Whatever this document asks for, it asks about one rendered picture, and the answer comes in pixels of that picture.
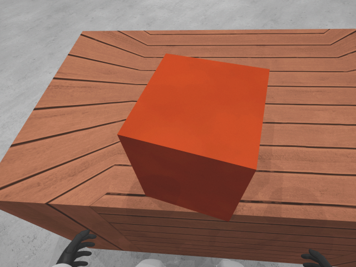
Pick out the carton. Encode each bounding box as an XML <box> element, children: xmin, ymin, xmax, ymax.
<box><xmin>117</xmin><ymin>53</ymin><xmax>270</xmax><ymax>222</ymax></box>

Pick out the robot left hand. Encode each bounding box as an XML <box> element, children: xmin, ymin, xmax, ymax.
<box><xmin>56</xmin><ymin>229</ymin><xmax>97</xmax><ymax>267</ymax></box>

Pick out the robot right hand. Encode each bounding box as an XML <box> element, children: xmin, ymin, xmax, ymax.
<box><xmin>301</xmin><ymin>249</ymin><xmax>332</xmax><ymax>267</ymax></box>

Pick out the pedestal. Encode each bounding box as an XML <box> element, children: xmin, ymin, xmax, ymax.
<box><xmin>0</xmin><ymin>29</ymin><xmax>356</xmax><ymax>267</ymax></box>

